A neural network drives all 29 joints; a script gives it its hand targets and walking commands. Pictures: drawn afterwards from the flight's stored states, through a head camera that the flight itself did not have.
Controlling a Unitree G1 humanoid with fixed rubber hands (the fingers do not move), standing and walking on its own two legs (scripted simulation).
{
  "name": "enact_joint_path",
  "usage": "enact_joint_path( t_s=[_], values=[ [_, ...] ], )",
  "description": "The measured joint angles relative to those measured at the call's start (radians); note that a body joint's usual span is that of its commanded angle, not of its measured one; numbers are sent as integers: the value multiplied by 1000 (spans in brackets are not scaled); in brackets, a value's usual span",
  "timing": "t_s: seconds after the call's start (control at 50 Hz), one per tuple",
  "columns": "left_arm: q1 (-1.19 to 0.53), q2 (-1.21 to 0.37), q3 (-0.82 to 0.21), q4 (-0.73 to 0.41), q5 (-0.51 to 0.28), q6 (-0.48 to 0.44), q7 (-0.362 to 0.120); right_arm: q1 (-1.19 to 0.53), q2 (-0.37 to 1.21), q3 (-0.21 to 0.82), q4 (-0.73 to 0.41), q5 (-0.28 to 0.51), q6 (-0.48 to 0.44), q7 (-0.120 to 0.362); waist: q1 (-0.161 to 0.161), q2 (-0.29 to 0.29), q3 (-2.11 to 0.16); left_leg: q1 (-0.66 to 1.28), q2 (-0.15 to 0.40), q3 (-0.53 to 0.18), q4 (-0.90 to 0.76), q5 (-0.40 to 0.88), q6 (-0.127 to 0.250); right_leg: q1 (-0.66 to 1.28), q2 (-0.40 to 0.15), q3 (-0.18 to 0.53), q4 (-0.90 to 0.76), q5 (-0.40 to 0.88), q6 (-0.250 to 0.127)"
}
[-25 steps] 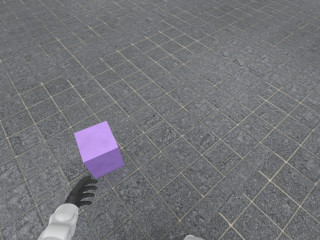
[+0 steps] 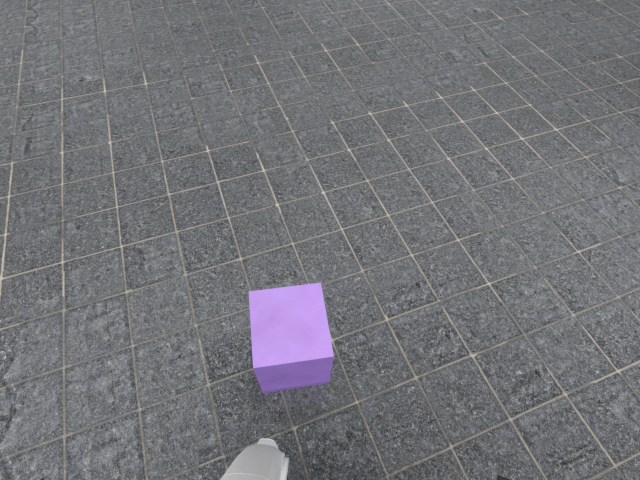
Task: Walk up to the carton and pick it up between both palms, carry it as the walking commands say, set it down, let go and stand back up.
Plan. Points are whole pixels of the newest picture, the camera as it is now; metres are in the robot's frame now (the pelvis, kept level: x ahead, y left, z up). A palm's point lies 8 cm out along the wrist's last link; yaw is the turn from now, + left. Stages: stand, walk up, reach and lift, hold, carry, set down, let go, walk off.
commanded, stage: walk up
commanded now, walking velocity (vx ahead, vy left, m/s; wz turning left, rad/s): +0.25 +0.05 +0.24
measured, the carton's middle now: (290, 339) +0.51 +0.10 -0.61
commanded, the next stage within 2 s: none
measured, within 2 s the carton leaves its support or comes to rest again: neither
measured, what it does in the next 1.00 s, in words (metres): walks ahead: right foot, then left foot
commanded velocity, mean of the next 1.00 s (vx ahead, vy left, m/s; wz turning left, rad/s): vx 0.08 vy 0.05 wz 0.14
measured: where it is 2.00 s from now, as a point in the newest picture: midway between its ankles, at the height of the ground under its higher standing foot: outside the picture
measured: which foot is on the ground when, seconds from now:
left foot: down 0.00-0.24, up 0.26-0.66, down 0.68-1.00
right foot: up 0.00-0.20, down 0.22-0.68, up 0.70-1.00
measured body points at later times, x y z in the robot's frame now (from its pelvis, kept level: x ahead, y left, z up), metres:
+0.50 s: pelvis +0.11 +0.01 +0.04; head +0.15 -0.02 +0.48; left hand +0.15 +0.30 -0.07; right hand +0.20 -0.25 -0.12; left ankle +0.07 +0.20 -0.62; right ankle +0.10 -0.09 -0.70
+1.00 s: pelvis +0.10 +0.09 +0.03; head +0.14 +0.13 +0.47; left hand +0.15 +0.36 -0.12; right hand +0.23 -0.13 -0.10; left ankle +0.12 +0.21 -0.70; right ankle +0.07 +0.00 -0.68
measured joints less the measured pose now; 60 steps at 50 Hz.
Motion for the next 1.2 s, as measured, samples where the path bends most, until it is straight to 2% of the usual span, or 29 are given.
enact_joint_path(
  t_s=[0.1, 0.16, 0.2, 0.22, 0.26, 0.3, 0.34, 0.42, 0.54, 0.6, 0.66, 0.68, 0.7, 0.74, 0.78, 0.92, 0.98, 1.06, 1.1, 1.12, 1.16, 1.2],
  values=[
    [-213, -1, 0, 0, 0, 0, -1, 4, 14, 0, 0, 0, -7, -25, -47, -4, -5, 71, -1, 1, -98, 21, 0, -173, 95, 2, -105, -1, 0],
    [-283, -1, 0, 0, 0, 0, -1, 13, 13, 0, 5, 0, -3, -27, -80, -4, -17, 104, -2, 2, -129, 17, 0, -176, 126, 4, -287, -1, 0],
    [-305, -1, 0, 0, 0, 0, -1, 21, 11, 0, 18, 0, 0, -27, -92, -4, -27, 121, -5, 2, -136, 6, 0, -122, 137, 5, -455, 49, 0],
    [-307, -4, -1, 0, 0, 0, -1, 27, 9, 0, 26, 0, 2, -27, -94, -2, -33, 128, -8, 1, -136, -2, -2, -86, 139, 4, -540, 119, -8],
    [-297, -9, 0, 1, 0, -1, -1, 32, 4, 0, 43, 0, 6, -27, -95, 6, -35, 142, -12, 0, -117, -52, -2, -51, 135, -4, -599, 311, -63],
    [-275, -10, 0, 1, 0, -1, -1, 40, 8, 0, 56, 0, 17, -27, -98, 0, -35, 123, -12, 0, 0, -152, -2, -9, 113, -28, -602, 293, -117],
    [-230, -11, 0, 2, 0, -1, 0, 41, 2, 0, 61, 0, 31, -26, -93, -3, -35, 102, -12, 0, 122, -162, -2, 41, 82, -44, -616, 257, -128],
    [-113, -11, 0, 2, 0, -1, 8, 39, -30, 0, 61, 0, 48, -22, -68, -2, -35, 75, -12, -1, 235, -87, -2, 109, 15, -46, -652, 243, -100],
    [6, -11, 0, 1, 0, 0, 9, 36, -52, 0, 61, 0, 83, -15, -39, -2, -35, 67, -12, -1, 248, -48, -2, 135, -52, -51, -654, 220, -55],
    [21, -11, 0, 1, 0, 5, 9, 28, -40, 0, 59, 0, 86, -12, -35, -2, -38, 66, -12, -2, 168, -53, -2, 135, -64, -73, -654, 215, -32],
    [20, -12, 0, 1, 0, 13, 9, 20, -20, 0, 54, 0, 67, -12, -31, -1, -42, 99, -12, -3, -21, -26, -2, 130, -63, -100, -635, 203, -13],
    [22, -12, 0, 1, 0, 19, 9, 20, -17, 0, 53, 0, 52, -12, -27, 2, -47, 124, -8, -3, -101, 84, -2, 117, -58, -102, -602, 186, -11],
    [22, -10, 0, 2, 0, 27, 9, 18, -14, 0, 54, 0, 37, -12, -24, 4, -56, 133, 1, -4, -121, 80, -2, 92, -48, -91, -548, 144, -11],
    [-2, -2, 0, 2, 0, 52, 9, 14, 13, 1, 54, 0, 18, -12, -22, -22, -52, 130, -4, -3, -97, -17, 11, 49, -7, -17, -441, 55, -12],
    [-22, -2, 0, 1, 0, 65, 9, 14, 41, 0, 55, 0, 15, -17, -20, -43, -57, 134, -4, -3, -109, -22, 10, 18, 37, 17, -383, 46, -11],
    [-78, -5, 0, 0, 0, 66, 9, 14, 78, 0, 55, 0, 15, -36, -19, -48, -64, 166, -4, -2, -202, 37, 10, 35, 150, 22, -442, 45, -12],
    [-93, -5, 0, 1, 0, 66, 9, 14, 78, 0, 55, 0, 15, -40, -20, -46, -64, 166, -4, -2, -220, 55, 10, 55, 173, 23, -490, 45, -12],
    [-94, -4, 0, 1, 0, 66, 9, 14, 63, 0, 55, 0, 18, -45, -20, -45, -65, 166, -4, -2, -234, 75, 9, 91, 179, 24, -550, 49, -13],
    [-87, -5, 0, 1, 0, 64, 9, 14, 54, 0, 55, 0, 26, -45, -20, -43, -64, 166, -3, -2, -234, 80, 2, 134, 181, 23, -657, 126, -34],
    [-79, -7, 0, 1, 0, 61, 9, 13, 48, 0, 55, 0, 30, -45, -21, -40, -64, 167, -1, -2, -234, 80, 1, 138, 185, 22, -677, 195, -66],
    [-58, -9, 0, 1, 0, 55, 9, 13, 43, 0, 57, 0, 40, -45, -21, -38, -69, 175, -1, -2, -233, 49, 1, 142, 188, 21, -680, 220, -128],
    [-41, -12, 0, 1, 0, 47, 9, 13, 38, 0, 57, 0, 43, -45, -21, -34, -77, 175, -1, -2, -231, -2, 1, 146, 189, 20, -692, 219, -157]
  ],
)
